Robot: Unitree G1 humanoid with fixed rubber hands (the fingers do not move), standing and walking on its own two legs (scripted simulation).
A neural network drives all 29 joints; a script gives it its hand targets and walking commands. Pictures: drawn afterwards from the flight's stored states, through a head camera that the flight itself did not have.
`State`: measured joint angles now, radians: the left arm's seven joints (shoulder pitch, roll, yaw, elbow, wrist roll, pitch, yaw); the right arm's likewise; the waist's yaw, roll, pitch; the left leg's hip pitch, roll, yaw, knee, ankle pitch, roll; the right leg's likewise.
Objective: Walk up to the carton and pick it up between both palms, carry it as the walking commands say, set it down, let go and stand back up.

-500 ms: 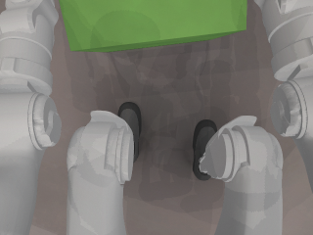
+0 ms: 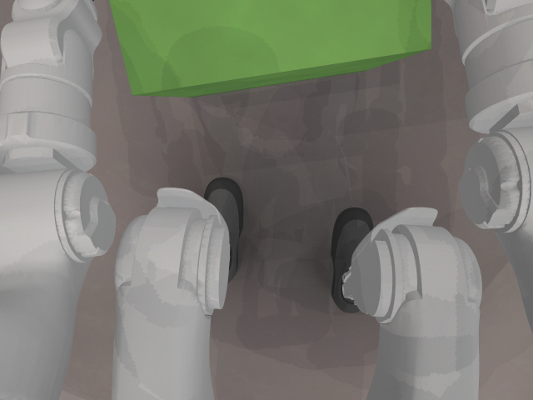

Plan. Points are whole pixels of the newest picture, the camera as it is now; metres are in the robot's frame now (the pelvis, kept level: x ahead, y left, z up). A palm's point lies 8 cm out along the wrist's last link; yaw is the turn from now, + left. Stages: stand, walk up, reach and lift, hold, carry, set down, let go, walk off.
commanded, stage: reach and lift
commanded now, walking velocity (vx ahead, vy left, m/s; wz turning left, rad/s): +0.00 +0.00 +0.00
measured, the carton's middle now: out of the picture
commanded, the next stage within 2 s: none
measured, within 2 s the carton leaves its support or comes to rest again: leaves its support in 0.18 s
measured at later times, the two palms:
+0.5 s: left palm out of the picture +0.54 +0.26 -0.09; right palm out of the picture +0.60 -0.11 -0.09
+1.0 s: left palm out of the picture +0.51 +0.26 -0.05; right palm out of the picture +0.59 -0.11 -0.04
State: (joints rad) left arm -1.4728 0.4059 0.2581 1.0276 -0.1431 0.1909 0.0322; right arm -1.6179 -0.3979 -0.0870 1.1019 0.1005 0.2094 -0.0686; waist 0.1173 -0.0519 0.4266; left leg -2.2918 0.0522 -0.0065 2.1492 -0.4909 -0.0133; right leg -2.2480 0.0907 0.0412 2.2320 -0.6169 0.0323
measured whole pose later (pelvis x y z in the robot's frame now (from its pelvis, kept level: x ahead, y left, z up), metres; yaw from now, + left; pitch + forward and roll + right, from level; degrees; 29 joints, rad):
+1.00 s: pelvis +0.01 +0.00 +0.07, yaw -1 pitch +46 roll -1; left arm -1.23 0.22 0.43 0.66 0.06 0.37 0.03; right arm -1.40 -0.32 -0.23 0.90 0.00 0.34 -0.08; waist 0.12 -0.08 0.09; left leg -2.24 -0.01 -0.05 1.92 -0.47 -0.04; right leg -2.19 0.12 0.04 1.97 -0.58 0.05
